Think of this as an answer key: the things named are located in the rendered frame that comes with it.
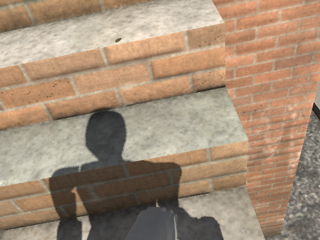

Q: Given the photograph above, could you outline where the robot left thigh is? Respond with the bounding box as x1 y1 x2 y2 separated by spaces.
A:
125 207 178 240

